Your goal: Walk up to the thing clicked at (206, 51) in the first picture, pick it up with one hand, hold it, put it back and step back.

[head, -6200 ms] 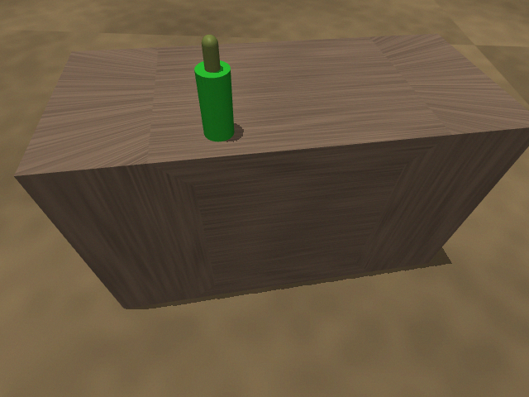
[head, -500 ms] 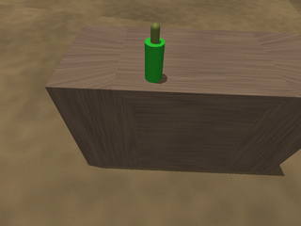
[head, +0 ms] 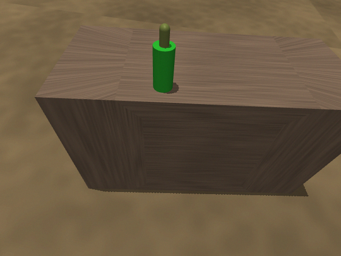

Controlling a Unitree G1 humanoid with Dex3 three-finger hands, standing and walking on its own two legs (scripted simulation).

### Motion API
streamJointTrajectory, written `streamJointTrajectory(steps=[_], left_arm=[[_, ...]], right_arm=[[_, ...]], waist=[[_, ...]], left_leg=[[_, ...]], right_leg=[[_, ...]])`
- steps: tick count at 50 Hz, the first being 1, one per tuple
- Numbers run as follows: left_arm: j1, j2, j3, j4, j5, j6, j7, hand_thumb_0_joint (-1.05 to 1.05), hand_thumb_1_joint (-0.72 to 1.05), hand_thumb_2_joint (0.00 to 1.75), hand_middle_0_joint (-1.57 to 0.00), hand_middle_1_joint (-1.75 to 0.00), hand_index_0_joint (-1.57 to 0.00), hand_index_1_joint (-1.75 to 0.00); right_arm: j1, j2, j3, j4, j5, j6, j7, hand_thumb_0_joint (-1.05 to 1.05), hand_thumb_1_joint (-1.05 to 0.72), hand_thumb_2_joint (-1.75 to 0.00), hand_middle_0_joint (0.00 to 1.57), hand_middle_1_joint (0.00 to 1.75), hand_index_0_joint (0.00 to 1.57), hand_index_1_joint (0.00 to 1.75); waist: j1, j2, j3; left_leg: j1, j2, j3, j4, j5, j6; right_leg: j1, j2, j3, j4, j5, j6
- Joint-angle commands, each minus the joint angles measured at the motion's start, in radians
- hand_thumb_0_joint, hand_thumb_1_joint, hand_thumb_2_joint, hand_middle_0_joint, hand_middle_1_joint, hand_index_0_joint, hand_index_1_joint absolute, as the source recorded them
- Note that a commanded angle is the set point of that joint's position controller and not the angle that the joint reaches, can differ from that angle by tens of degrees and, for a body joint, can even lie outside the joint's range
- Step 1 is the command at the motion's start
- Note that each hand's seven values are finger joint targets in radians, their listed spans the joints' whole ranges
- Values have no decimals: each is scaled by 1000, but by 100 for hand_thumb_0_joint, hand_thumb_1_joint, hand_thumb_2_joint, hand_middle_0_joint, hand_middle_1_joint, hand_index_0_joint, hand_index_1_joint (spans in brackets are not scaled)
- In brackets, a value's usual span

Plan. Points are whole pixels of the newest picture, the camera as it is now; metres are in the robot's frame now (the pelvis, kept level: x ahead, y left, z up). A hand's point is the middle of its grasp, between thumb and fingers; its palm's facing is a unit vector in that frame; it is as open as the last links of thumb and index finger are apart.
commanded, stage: walk up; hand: left
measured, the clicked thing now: (163, 59) +0.69 +0.03 +0.09
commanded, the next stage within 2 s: none
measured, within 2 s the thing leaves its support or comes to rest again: neither
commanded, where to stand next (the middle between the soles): +0.29 -0.18 m, yaw -1 degrees
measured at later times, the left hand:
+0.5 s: hand out of the picture +0.14 +0.15 -0.17, palm faces -0.02 -0.95 -0.31, open 7.4 cm
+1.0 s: hand (156, 186) +0.34 +0.04 -0.15, palm faces -0.11 -0.90 -0.42, open 7.4 cm
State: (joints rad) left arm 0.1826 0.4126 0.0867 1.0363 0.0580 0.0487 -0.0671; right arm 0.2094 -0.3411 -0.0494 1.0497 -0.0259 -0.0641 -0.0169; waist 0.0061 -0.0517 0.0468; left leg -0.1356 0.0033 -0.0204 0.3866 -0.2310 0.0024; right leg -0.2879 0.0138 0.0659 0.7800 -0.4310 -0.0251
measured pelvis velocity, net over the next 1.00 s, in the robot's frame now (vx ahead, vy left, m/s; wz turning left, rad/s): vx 0.23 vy -0.22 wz -0.07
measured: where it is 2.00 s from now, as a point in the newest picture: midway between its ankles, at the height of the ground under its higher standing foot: outside the picture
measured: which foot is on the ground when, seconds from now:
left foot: down 0.00-0.22, up 0.24-0.52, down 0.54-0.90, up 0.92-1.00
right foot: up 0.00-0.16, down 0.18-0.54, up 0.56-0.88, down 0.90-1.00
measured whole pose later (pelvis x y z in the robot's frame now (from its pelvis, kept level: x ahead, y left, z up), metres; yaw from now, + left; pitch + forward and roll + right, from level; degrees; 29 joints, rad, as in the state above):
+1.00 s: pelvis +0.23 -0.22 -0.03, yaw -4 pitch -3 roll +1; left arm 0.18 0.37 0.04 0.88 0.01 -0.03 -0.02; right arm 0.25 -0.43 -0.05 0.86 0.02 0.02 -0.02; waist -0.01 0.06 0.16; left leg -0.35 0.05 -0.05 1.00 -0.55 0.02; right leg -0.41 -0.03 0.00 0.71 -0.24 0.00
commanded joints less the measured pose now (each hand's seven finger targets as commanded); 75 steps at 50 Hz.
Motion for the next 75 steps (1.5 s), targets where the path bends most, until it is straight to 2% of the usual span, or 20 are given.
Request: streamJointTrajectory(steps=[1,9,10,12,14,17,23,25,26,27,28,29,39,43,45,47,58,68,72,75], left_arm=[[-19,188,60,-137,-13,-14,-21,0,90,90,-20,-30,-20,-30],[200,196,83,-103,-14,-31,-29,0,90,90,-20,-30,-20,-30],[293,254,104,-72,-7,-41,-17,0,90,90,-20,-30,-20,-30],[250,364,122,-142,-1,-45,-5,0,90,90,-20,-30,-20,-30],[104,361,111,-223,-17,-48,-1,0,90,90,-20,-30,-20,-30],[78,276,85,-225,-25,-60,13,0,90,90,-20,-30,-20,-30],[100,255,60,-278,-28,-79,14,0,90,90,-20,-30,-20,-30],[27,238,49,-312,-38,-71,9,0,90,90,-20,-30,-20,-30],[39,176,30,-330,-37,-70,8,0,90,90,-20,-30,-20,-30],[102,88,5,-336,-39,-67,8,0,90,90,-20,-30,-20,-30],[177,147,21,-308,-34,-47,13,0,90,90,-20,-30,-20,-30],[197,253,50,-280,-25,-31,15,0,90,90,-20,-30,-20,-30],[134,140,21,-245,-59,-62,19,0,90,90,-20,-30,-20,-30],[182,161,32,-178,-63,-86,45,0,90,90,-20,-30,-20,-30],[198,277,57,-176,-48,-109,66,0,90,90,-20,-30,-20,-30],[79,324,49,-216,-50,-104,79,0,90,90,-20,-30,-20,-30],[60,268,53,-229,-44,-104,123,0,90,90,-20,-30,-20,-30],[-84,280,46,-251,-34,-72,108,0,90,90,-20,-30,-20,-30],[-69,241,24,-216,-47,-59,128,0,90,90,-20,-30,-20,-30],[20,226,27,-145,-68,-62,108,0,90,90,-20,-30,-20,-30]], right_arm=[[-3,-358,-101,-95,-14,-34,-31,0,-90,-90,20,30,20,30],[-89,-331,-103,-170,-27,-7,-17,0,-90,-90,20,30,20,30],[-40,-268,-82,-168,-30,2,-20,0,-90,-90,20,30,20,30],[-1,-247,-65,-204,6,10,-20,0,-90,-90,20,30,20,30],[15,-342,-90,-175,14,-2,-17,0,-90,-90,20,30,20,30],[131,-290,-74,-137,27,-14,-4,0,-90,-90,20,30,20,30],[121,-259,-76,-200,9,-32,19,0,-90,-90,20,30,20,30],[271,-245,-84,-166,7,-47,8,0,-90,-90,20,30,20,30],[358,-301,-107,-145,-3,-54,-7,0,-90,-90,20,30,20,30],[378,-387,-129,-156,-21,-61,-21,0,-90,-90,20,30,20,30],[301,-429,-135,-212,-14,-62,-30,0,-90,-90,20,30,20,30],[219,-425,-133,-241,13,-59,-27,0,-90,-90,20,30,20,30],[87,-298,-69,-291,3,-44,-1,0,-90,-90,20,30,20,30],[56,-276,-56,-289,30,12,4,0,-90,-90,20,30,20,30],[135,-159,-13,-303,47,35,5,0,-90,-90,20,30,20,30],[158,-245,-41,-263,40,72,-11,0,-90,-90,20,30,20,30],[73,-272,-66,-225,2,107,6,0,-90,-90,20,30,20,30],[153,-269,-86,-180,-8,92,50,0,-90,-90,20,30,20,30],[10,-443,-109,-245,-15,72,33,0,-90,-90,20,30,20,30],[-78,-316,-70,-256,-14,58,13,0,-90,-90,20,30,20,30]], waist=[[5,139,50],[119,127,-9],[145,-66,-46],[129,-292,18],[64,-132,131],[17,-133,89],[24,-81,31],[-71,-6,-42],[-120,135,-96],[-109,358,-94],[-56,252,-81],[-44,117,-55],[11,278,58],[40,182,-62],[47,-180,-144],[15,-108,-127],[42,-106,-89],[-33,-94,-99],[-57,273,34],[12,182,55]], left_leg=[[69,330,-311,-180,-263,203],[-255,151,13,194,-200,112],[-377,84,68,437,-300,89],[-524,-47,2,798,-413,27],[-461,47,-51,819,-330,28],[-381,88,-29,645,-249,36],[-200,57,39,303,-135,31],[61,22,90,91,93,32],[238,41,29,37,95,27],[322,250,-348,-67,-107,72],[247,429,-645,-153,-322,153],[155,455,-640,-174,-483,218],[-129,220,47,30,538,184],[-180,133,83,309,304,114],[-349,11,104,597,-240,42],[-268,36,-71,712,-388,34],[-441,-3,-141,758,-277,-11],[-50,-2,52,283,-137,29],[-309,376,-608,-128,-416,277],[-241,201,-261,13,-79,192]], right_leg=[[-279,-100,140,132,-2,-5],[250,-21,-133,-244,184,12],[392,-7,-97,-256,138,13],[194,-332,566,-643,-401,-152],[34,-363,566,-626,-333,-256],[55,-246,269,-502,-52,-203],[13,-260,192,-441,165,-227],[-83,-204,84,-258,224,-177],[-181,-118,17,-46,216,-118],[-374,26,-29,203,-42,-56],[-444,29,42,341,-96,-32],[-381,-36,91,347,-88,-31],[-84,-79,-69,-11,145,20],[170,1,-143,-252,391,12],[277,-242,197,-327,630,-51],[83,-414,445,-412,384,-214],[144,-355,209,-322,469,-225],[-189,-291,48,-207,32,-128],[-310,-33,21,333,-215,-6],[-272,-19,59,337,-55,-7]])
